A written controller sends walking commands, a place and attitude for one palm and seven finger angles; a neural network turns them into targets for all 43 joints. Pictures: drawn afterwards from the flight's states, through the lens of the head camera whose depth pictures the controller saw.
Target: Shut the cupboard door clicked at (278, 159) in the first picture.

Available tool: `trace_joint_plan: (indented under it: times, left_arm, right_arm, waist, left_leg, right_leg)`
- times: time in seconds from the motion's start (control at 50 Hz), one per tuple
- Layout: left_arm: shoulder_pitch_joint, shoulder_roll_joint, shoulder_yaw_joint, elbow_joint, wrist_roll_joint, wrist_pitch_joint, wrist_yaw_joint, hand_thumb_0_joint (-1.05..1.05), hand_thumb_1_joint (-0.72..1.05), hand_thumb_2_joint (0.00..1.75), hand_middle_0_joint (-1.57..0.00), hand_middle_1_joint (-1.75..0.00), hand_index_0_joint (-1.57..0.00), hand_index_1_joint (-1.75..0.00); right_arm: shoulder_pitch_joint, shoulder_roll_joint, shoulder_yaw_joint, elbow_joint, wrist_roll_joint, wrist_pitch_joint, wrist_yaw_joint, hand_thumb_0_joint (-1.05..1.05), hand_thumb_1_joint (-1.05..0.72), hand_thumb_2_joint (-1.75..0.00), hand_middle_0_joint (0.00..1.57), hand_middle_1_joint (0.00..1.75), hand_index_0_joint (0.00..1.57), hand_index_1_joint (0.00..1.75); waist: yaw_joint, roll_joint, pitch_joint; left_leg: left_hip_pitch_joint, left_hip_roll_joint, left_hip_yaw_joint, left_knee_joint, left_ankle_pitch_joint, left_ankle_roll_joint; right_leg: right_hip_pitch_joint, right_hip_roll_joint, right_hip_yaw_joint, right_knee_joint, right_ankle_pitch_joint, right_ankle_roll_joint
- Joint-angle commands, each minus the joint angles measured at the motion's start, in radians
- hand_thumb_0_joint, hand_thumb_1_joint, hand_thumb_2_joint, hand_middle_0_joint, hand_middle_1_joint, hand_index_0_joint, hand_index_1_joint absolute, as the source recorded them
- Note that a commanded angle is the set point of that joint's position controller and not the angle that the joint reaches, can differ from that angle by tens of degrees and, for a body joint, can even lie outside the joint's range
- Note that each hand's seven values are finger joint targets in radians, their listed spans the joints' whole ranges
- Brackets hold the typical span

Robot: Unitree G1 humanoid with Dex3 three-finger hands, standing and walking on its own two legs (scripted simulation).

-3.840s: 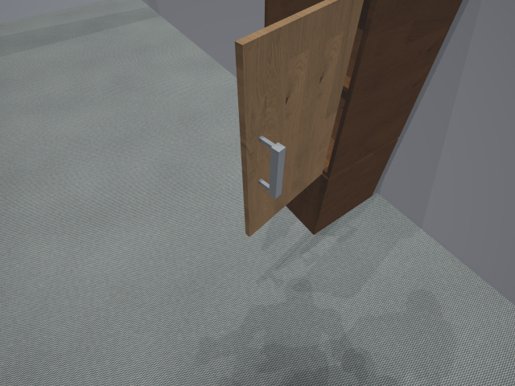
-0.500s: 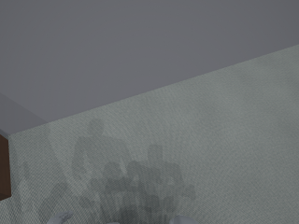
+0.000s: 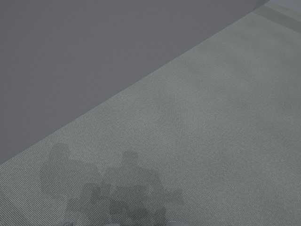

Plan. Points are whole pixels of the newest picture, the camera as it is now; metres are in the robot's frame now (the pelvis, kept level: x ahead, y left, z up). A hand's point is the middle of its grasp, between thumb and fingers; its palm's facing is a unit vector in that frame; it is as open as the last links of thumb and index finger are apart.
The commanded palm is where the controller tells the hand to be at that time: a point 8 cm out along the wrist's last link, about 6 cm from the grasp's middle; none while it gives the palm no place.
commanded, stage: walk around to get in front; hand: left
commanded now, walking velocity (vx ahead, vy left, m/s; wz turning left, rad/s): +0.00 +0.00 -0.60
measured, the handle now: out of the picture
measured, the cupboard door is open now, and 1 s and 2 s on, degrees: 100 100 100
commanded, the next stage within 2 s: walk to a spot facing it in 1.62 s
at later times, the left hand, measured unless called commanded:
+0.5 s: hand (100, 219) +0.15 +0.15 -0.15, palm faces -0.24 -0.95 -0.22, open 7.3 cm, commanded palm none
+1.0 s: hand (171, 130) +0.47 -0.06 -0.15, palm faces -0.57 -0.79 -0.24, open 7.3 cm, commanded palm none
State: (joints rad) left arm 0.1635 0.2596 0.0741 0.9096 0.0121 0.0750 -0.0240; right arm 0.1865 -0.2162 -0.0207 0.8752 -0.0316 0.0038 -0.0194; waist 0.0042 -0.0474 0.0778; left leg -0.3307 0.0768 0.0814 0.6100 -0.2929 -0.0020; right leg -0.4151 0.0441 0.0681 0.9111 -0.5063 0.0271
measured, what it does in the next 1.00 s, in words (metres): walks ahead, turning right: right foot, then left foot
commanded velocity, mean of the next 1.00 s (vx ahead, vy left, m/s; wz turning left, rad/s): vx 0.29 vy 0.00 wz -0.50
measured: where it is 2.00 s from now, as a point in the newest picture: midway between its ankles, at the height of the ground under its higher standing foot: (210, 169)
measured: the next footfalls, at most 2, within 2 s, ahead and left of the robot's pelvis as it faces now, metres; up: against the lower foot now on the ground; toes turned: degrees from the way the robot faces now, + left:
right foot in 0.26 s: +0.03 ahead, -0.15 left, +0.00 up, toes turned -14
left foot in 0.58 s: +0.23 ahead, +0.06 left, +0.00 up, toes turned -16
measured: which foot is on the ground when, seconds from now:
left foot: down 0.00-0.24, up 0.26-0.56, down 0.58-0.94, up 0.96-1.00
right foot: up 0.00-0.24, down 0.26-0.58, up 0.60-0.92, down 0.94-1.00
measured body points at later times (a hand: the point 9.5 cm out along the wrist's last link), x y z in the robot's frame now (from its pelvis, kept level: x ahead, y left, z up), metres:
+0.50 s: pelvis +0.07 -0.04 +0.01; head +0.11 -0.05 +0.46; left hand +0.16 +0.20 -0.14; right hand +0.09 -0.32 -0.12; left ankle +0.14 +0.09 -0.69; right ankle -0.01 -0.14 -0.73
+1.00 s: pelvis +0.22 -0.14 -0.01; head +0.25 -0.18 +0.44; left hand +0.50 -0.02 -0.13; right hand +0.03 -0.32 -0.16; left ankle +0.21 +0.05 -0.67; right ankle +0.22 -0.24 -0.73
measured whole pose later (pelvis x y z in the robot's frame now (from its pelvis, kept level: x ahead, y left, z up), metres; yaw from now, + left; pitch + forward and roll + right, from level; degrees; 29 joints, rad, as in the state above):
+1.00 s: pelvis +0.22 -0.14 -0.01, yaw -33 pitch +0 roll +0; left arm 0.04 0.24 0.07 0.90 0.02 -0.04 -0.04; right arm 0.38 -0.24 -0.04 1.05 -0.02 0.01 0.01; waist -0.05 0.02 0.11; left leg -0.27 0.17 0.11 1.03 -0.50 -0.06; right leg -0.40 -0.02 -0.12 0.67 -0.27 -0.07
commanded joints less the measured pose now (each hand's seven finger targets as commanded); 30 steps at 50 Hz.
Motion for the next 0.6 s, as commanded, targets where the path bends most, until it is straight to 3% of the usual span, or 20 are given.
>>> trace_joint_plan:
  times: [0.0, 0.04, 0.12, 0.16, 0.18, 0.2, 0.22, 0.24, 0.26, 0.28, 0.3, 0.32, 0.34, 0.38, 0.46, 0.5, 0.52, 0.54, 0.56, 0.58]
  left_arm:
    - [-0.036, 0.086, 0.031, -0.097, 0.011, -0.028, -0.017, 0.0, 0.9, 0.9, -0.2, -0.3, -0.2, -0.3]
    - [-0.038, 0.061, 0.022, -0.1, 0.009, -0.025, -0.023, 0.0, 0.9, 0.9, -0.2, -0.3, -0.2, -0.3]
    - [-0.075, 0.044, 0.009, -0.109, 0.003, -0.037, -0.025, 0.0, 0.9, 0.9, -0.2, -0.3, -0.2, -0.3]
    - [-0.051, 0.046, 0.01, -0.097, 0.003, -0.042, -0.027, 0.0, 0.9, 0.9, -0.2, -0.3, -0.2, -0.3]
    - [-0.007, 0.06, 0.015, -0.082, 0.005, -0.045, -0.027, 0.0, 0.9, 0.9, -0.2, -0.3, -0.2, -0.3]
    - [0.07, 0.11, 0.03, -0.057, 0.011, -0.049, -0.023, 0.0, 0.9, 0.9, -0.2, -0.3, -0.2, -0.3]
    - [0.145, 0.229, 0.056, -0.033, 0.024, -0.061, -0.01, 0.0, 0.9, 0.9, -0.2, -0.3, -0.2, -0.3]
    - [0.224, 0.287, 0.067, -0.014, 0.007, -0.062, 0.006, 0.0, 0.9, 0.9, -0.2, -0.3, -0.2, -0.3]
    - [0.216, 0.278, 0.067, -0.016, 0.003, -0.068, 0.015, 0.0, 0.9, 0.9, -0.2, -0.3, -0.2, -0.3]
    - [0.144, 0.235, 0.058, -0.029, 0.003, -0.073, 0.018, 0.0, 0.9, 0.9, -0.2, -0.3, -0.2, -0.3]
    - [0.08, 0.194, 0.047, -0.042, 0.008, -0.08, 0.021, 0.0, 0.9, 0.9, -0.2, -0.3, -0.2, -0.3]
    - [0.056, 0.17, 0.039, -0.051, 0.007, -0.089, 0.022, 0.0, 0.9, 0.9, -0.2, -0.3, -0.2, -0.3]
    - [0.053, 0.167, 0.039, -0.046, 0.011, -0.096, 0.022, 0.0, 0.9, 0.9, -0.2, -0.3, -0.2, -0.3]
    - [0.07, 0.174, 0.039, -0.037, 0.011, -0.109, 0.017, 0.0, 0.9, 0.9, -0.2, -0.3, -0.2, -0.3]
    - [0.096, 0.197, 0.046, -0.014, 0.014, -0.109, 0.007, 0.0, 0.9, 0.9, -0.2, -0.3, -0.2, -0.3]
    - [0.061, 0.179, 0.045, -0.016, 0.008, -0.105, 0.002, 0.0, 0.9, 0.9, -0.2, -0.3, -0.2, -0.3]
    - [0.034, 0.144, 0.037, -0.026, 0.007, -0.103, -0.002, 0.0, 0.9, 0.9, -0.2, -0.3, -0.2, -0.3]
    - [0.038, 0.072, 0.022, -0.041, 0.0, -0.101, -0.011, 0.0, 0.9, 0.9, -0.2, -0.3, -0.2, -0.3]
    - [0.012, 0.038, 0.011, -0.078, -0.004, -0.103, -0.015, 0.0, 0.9, 0.9, -0.2, -0.3, -0.2, -0.3]
    - [-0.044, 0.063, 0.019, -0.094, 0.009, -0.105, -0.019, 0.0, 0.9, 0.9, -0.2, -0.3, -0.2, -0.3]
  right_arm:
    - [0.038, -0.217, -0.051, -0.065, -0.006, -0.018, -0.026, 0.0, -0.9, -0.9, 0.2, 0.3, 0.2, 0.3]
    - [0.046, -0.206, -0.051, -0.06, -0.004, -0.014, -0.031, 0.0, -0.9, -0.9, 0.2, 0.3, 0.2, 0.3]
    - [0.118, -0.236, -0.07, -0.03, -0.002, -0.008, -0.017, 0.0, -0.9, -0.9, 0.2, 0.3, 0.2, 0.3]
    - [0.11, -0.244, -0.075, -0.031, -0.001, -0.002, -0.01, 0.0, -0.9, -0.9, 0.2, 0.3, 0.2, 0.3]
    - [0.086, -0.244, -0.077, -0.035, 0.002, 0.002, -0.007, 0.0, -0.9, -0.9, 0.2, 0.3, 0.2, 0.3]
    - [0.057, -0.219, -0.074, -0.046, 0.009, 0.003, -0.002, 0.0, -0.9, -0.9, 0.2, 0.3, 0.2, 0.3]
    - [0.008, -0.133, -0.057, -0.085, 0.021, 0.004, 0.006, 0.0, -0.9, -0.9, 0.2, 0.3, 0.2, 0.3]
    - [-0.113, -0.137, -0.045, -0.138, 0.014, 0.009, 0.009, 0.0, -0.9, -0.9, 0.2, 0.3, 0.2, 0.3]
    - [-0.14, -0.144, -0.046, -0.149, 0.016, 0.007, 0.015, 0.0, -0.9, -0.9, 0.2, 0.3, 0.2, 0.3]
    - [-0.122, -0.148, -0.053, -0.13, 0.019, 0.005, 0.022, 0.0, -0.9, -0.9, 0.2, 0.3, 0.2, 0.3]
    - [-0.108, -0.158, -0.061, -0.107, 0.011, 0.004, 0.026, 0.0, -0.9, -0.9, 0.2, 0.3, 0.2, 0.3]
    - [-0.103, -0.16, -0.063, -0.096, 0.006, 0.002, 0.03, 0.0, -0.9, -0.9, 0.2, 0.3, 0.2, 0.3]
    - [-0.087, -0.141, -0.063, -0.087, 0.005, -0.002, 0.035, 0.0, -0.9, -0.9, 0.2, 0.3, 0.2, 0.3]
    - [-0.087, -0.112, -0.057, -0.084, 0.009, -0.01, 0.039, 0.0, -0.9, -0.9, 0.2, 0.3, 0.2, 0.3]
    - [-0.07, -0.089, -0.051, -0.081, 0.014, -0.035, 0.037, 0.0, -0.9, -0.9, 0.2, 0.3, 0.2, 0.3]
    - [0.015, -0.104, -0.054, -0.053, 0.012, -0.052, 0.025, 0.0, -0.9, -0.9, 0.2, 0.3, 0.2, 0.3]
    - [0.11, -0.144, -0.061, -0.017, 0.012, -0.06, 0.012, 0.0, -0.9, -0.9, 0.2, 0.3, 0.2, 0.3]
    - [0.224, -0.239, -0.086, 0.011, 0.001, -0.067, 0.001, 0.0, -0.9, -0.9, 0.2, 0.3, 0.2, 0.3]
    - [0.345, -0.318, -0.094, 0.026, -0.015, -0.071, -0.008, 0.0, -0.9, -0.9, 0.2, 0.3, 0.2, 0.3]
    - [0.314, -0.305, -0.083, 0.017, -0.012, -0.061, -0.01, 0.0, -0.9, -0.9, 0.2, 0.3, 0.2, 0.3]
  waist:
    - [-0.005, 0.252, -0.068]
    - [-0.011, 0.281, -0.099]
    - [-0.05, 0.28, -0.164]
    - [-0.039, 0.265, -0.168]
    - [-0.011, 0.233, -0.166]
    - [0.037, 0.123, -0.168]
    - [0.088, -0.234, -0.145]
    - [0.157, -0.301, -0.102]
    - [0.139, -0.202, -0.051]
    - [0.091, -0.176, -0.03]
    - [0.054, -0.194, -0.007]
    - [0.034, -0.178, 0.003]
    - [0.024, -0.151, -0.02]
    - [0.019, -0.092, -0.032]
    - [0.026, -0.093, -0.072]
    - [-0.022, -0.083, -0.088]
    - [-0.072, -0.016, -0.11]
    - [-0.124, 0.223, -0.171]
    - [-0.163, 0.414, -0.207]
    - [-0.139, 0.254, -0.116]
  left_leg:
    - [0.139, 0.287, -0.189, -0.293, 0.362, 0.124]
    - [0.207, 0.246, -0.073, -0.235, 0.492, 0.102]
    - [0.279, 0.263, -0.02, -0.166, 0.574, 0.095]
    - [0.238, 0.268, 0.013, -0.146, 0.399, 0.069]
    - [0.17, 0.256, 0.034, -0.101, 0.233, 0.041]
    - [0.012, 0.214, 0.068, 0.01, 0.023, -0.002]
    - [-0.267, 0.069, 0.174, 0.265, -0.311, -0.069]
    - [-0.405, 0.02, 0.042, 0.458, -0.421, -0.074]
    - [-0.465, 0.054, -0.063, 0.532, -0.326, -0.06]
    - [-0.436, 0.071, -0.075, 0.545, -0.236, -0.064]
    - [-0.403, 0.067, -0.08, 0.533, -0.164, -0.072]
    - [-0.355, 0.067, -0.08, 0.499, -0.118, -0.078]
    - [-0.297, 0.056, -0.061, 0.446, -0.091, -0.081]
    - [-0.242, 0.03, -0.036, 0.313, -0.059, -0.088]
    - [-0.084, -0.032, 0.003, 0.069, -0.051, -0.08]
    - [0.112, -0.058, 0.032, -0.092, 0.039, -0.077]
    - [0.29, -0.025, 0.014, -0.169, 0.046, -0.069]
    - [0.464, 0.175, -0.239, -0.258, -0.147, -0.015]
    - [0.492, 0.442, -0.589, -0.394, -0.288, 0.096]
    - [0.379, 0.488, -0.613, -0.436, -0.328, 0.156]
  right_leg:
    - [-0.136, -0.078, -0.053, 0.248, 0.007, 0.026]
    - [-0.107, -0.073, -0.11, 0.137, 0.007, 0.035]
    - [0.012, -0.046, -0.174, -0.128, 0.031, 0.016]
    - [0.103, -0.033, -0.205, -0.264, 0.092, 0.002]
    - [0.203, -0.03, -0.215, -0.38, 0.163, -0.007]
    - [0.376, -0.072, -0.143, -0.497, 0.199, -0.036]
    - [0.528, -0.331, 0.246, -0.651, 0.146, -0.137]
    - [0.475, -0.46, 0.466, -0.701, 0.173, -0.242]
    - [0.434, -0.456, 0.434, -0.719, 0.071, -0.279]
    - [0.349, -0.402, 0.416, -0.731, -0.113, -0.262]
    - [0.289, -0.344, 0.352, -0.724, -0.066, -0.232]
    - [0.245, -0.319, 0.288, -0.714, 0.044, -0.22]
    - [0.239, -0.298, 0.234, -0.695, 0.123, -0.214]
    - [0.235, -0.278, 0.208, -0.676, 0.227, -0.222]
    - [0.236, -0.253, 0.234, -0.62, 0.224, -0.217]
    - [0.137, -0.204, 0.212, -0.543, 0.201, -0.177]
    - [0.022, -0.152, 0.166, -0.449, 0.173, -0.137]
    - [-0.145, -0.037, 0.056, -0.182, 0.081, -0.081]
    - [-0.293, 0.026, -0.065, 0.14, -0.118, -0.034]
    - [-0.33, -0.068, 0.009, 0.264, -0.063, -0.045]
